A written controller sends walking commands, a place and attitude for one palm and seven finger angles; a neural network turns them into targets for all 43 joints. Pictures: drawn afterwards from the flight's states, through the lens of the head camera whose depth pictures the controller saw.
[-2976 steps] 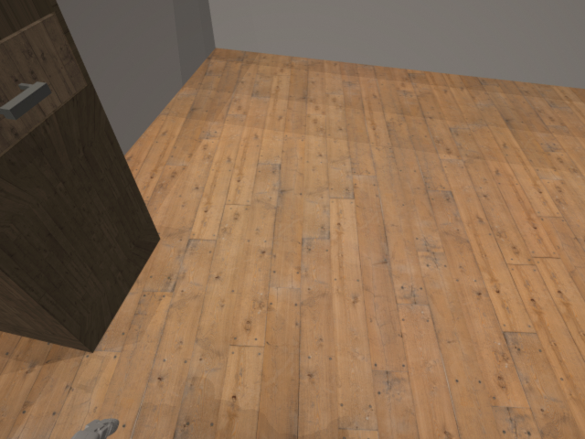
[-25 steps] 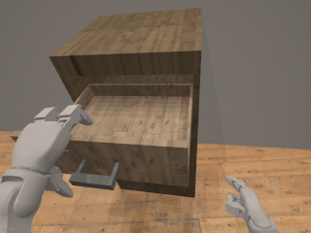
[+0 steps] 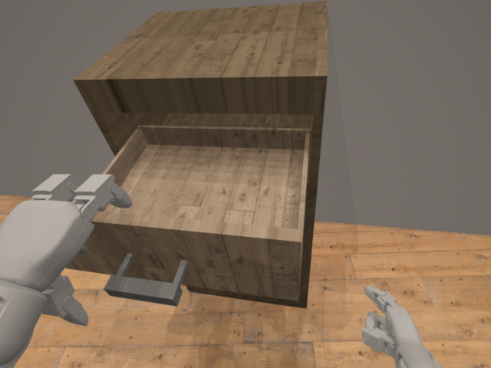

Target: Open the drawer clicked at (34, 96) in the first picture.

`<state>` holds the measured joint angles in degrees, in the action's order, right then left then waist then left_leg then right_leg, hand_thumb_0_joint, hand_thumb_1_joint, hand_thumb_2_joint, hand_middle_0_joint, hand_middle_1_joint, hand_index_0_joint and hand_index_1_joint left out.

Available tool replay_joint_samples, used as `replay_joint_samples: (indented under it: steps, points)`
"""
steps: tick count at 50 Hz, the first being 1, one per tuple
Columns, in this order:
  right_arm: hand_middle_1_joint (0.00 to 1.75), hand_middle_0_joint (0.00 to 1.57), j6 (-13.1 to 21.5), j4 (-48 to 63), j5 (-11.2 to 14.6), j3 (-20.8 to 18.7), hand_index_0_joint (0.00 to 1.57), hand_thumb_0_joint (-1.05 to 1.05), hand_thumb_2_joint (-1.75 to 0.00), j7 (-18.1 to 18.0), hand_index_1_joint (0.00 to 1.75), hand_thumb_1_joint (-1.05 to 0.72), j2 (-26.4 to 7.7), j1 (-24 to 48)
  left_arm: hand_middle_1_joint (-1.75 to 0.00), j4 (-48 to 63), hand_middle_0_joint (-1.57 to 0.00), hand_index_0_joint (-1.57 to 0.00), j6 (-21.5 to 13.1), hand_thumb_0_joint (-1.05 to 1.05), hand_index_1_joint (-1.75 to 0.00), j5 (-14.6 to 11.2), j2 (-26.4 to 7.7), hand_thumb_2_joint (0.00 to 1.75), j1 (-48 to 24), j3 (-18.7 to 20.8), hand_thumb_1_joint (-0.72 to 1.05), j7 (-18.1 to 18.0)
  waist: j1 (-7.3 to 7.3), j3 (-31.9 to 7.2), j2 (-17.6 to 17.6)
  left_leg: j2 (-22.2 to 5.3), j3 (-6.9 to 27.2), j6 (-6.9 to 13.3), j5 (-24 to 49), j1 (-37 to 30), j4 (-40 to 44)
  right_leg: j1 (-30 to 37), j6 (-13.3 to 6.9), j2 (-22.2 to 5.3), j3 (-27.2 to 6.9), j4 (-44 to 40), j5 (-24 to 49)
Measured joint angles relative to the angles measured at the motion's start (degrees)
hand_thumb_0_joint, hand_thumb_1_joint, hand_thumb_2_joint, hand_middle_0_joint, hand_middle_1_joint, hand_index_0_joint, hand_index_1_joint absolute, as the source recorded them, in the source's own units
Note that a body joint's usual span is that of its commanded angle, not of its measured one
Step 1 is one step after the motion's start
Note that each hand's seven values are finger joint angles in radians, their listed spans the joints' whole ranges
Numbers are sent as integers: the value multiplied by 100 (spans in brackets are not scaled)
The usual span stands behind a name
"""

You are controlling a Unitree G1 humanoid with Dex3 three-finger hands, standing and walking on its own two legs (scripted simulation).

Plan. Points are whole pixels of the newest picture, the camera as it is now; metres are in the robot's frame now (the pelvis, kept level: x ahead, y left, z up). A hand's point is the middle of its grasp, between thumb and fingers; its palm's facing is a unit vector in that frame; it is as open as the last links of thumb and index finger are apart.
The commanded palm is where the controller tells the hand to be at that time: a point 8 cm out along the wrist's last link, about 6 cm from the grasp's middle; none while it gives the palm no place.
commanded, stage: draw the hand back to the body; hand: left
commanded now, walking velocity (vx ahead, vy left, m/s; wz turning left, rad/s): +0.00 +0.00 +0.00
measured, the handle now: (149, 276) +0.23 +0.20 +0.06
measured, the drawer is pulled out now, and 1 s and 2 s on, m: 0.29 0.29 0.29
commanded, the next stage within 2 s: step back with the hand held close in 1.12 s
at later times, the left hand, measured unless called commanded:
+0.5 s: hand (84, 205) +0.22 +0.21 +0.24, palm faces +0.38 -0.85 -0.36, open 12.4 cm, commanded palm +0.16 +0.26 +0.25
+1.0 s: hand (75, 209) +0.22 +0.23 +0.23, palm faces +0.44 -0.80 -0.40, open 8.1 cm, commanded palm +0.16 +0.28 +0.25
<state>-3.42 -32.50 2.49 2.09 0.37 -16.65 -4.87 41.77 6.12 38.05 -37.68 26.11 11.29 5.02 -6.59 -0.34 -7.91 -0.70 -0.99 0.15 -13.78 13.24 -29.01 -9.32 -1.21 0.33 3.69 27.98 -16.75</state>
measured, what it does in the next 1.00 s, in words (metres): stands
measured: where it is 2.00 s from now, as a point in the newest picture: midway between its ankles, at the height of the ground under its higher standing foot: outside the picture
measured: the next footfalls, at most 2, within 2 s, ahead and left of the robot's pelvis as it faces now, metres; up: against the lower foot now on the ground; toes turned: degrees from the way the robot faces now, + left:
none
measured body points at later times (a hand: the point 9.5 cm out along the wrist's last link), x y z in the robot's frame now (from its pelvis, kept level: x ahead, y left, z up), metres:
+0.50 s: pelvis +0.03 +0.01 +0.00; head +0.01 -0.01 +0.45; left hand +0.19 +0.25 +0.26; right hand +0.21 -0.21 -0.08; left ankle +0.02 +0.12 -0.74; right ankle -0.02 -0.10 -0.74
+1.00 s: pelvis +0.03 +0.00 +0.00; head +0.02 -0.03 +0.45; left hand +0.19 +0.27 +0.25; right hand +0.23 -0.22 -0.08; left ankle +0.02 +0.12 -0.74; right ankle -0.02 -0.10 -0.74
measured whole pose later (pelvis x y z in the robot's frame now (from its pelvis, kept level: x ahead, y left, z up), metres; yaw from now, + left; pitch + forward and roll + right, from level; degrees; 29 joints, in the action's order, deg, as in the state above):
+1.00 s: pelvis +0.03 +0.00 +0.00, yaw -1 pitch -3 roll +0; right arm 4.5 -35.5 1.4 0.7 -3.5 -12.5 -8.6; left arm 36.1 -6.9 -5.4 -20.9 25.9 22.2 -6.1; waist -3.9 0.6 -4.3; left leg -1.2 -1.9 0.0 -15.0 8.3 -26.0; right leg -4.1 -1.4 1.0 2.7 23.4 -16.6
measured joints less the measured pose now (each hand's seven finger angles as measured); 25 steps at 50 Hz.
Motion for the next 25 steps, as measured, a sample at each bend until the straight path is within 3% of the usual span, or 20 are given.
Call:
replay_joint_samples:
  steps: [7, 9, 10, 12, 14, 19, 25]
  points:
    - [30, 20, -36, 71, 15, -2, 20, 1, -90, 19, 30, -91, 25, 26, -120, 58, -32, -32, 61, 0, -120, -64, -44, 30, 127, 195, -49, -71, -7, -45, 33, 30, -20, 39, -48, 34, -24, -19, 44, -31, -19, -15, -18]
    - [30, 20, 197, 90, -9, -18, 20, 2, -90, -71, 30, -91, 109, 33, -120, 21, -32, -32, -263, 0, -120, -1756, 392, 30, 134, 423, -49, -260, 71, 84, 32, 35, -15, 58, -61, -55, -15, 90, 48, -33, -15, -64, -10]
    - [30, 20, 372, 66, -24, -9, 20, 2, -90, -133, 30, -91, 188, 28, -120, 3, -32, -32, -484, 0, -119, -2444, 668, 30, 174, 518, -48, -398, 114, 141, 70, 29, -33, 60, -69, -101, -1, 130, 47, -27, -33, -84, -6]
    - [30, 20, 663, 36, -59, 20, 20, 1, -90, -243, 30, -91, 356, -74, -118, 25, -32, -32, -820, 0, -118, -3306, 1167, 31, 205, 578, -46, -636, 177, 191, 201, 15, -65, 56, -81, -193, 51, 209, 44, -14, -66, -137, -1]
    - [30, 20, 872, 4, -103, 56, 20, 1, -90, -319, 30, -91, 483, -249, -116, 85, -32, -32, -1052, 0, -116, -3728, 1525, 32, 145, 554, -43, -822, 199, 189, 344, 7, -85, 46, -93, -290, 106, 297, 38, -4, -87, -191, -6]
    - [30, 20, 1047, -179, -174, 118, 20, 1, -90, -364, 30, -90, 592, -550, -108, 62, -30, -30, -1354, 0, -108, -4094, 1841, 38, -73, 620, -31, -1068, 259, 158, 550, -15, -109, 29, -151, -477, 174, 500, 25, 21, -114, -318, -23]
    - [30, 20, 980, -323, -198, 25, 20, 1, -90, -345, 30, -90, 503, -622, -96, -104, -29, -28, -1382, 0, -96, -4209, 1735, 46, -94, 793, -13, -1088, 352, 164, 534, -24, -152, 37, -181, -540, 218, 568, 37, 29, -158, -408, -9]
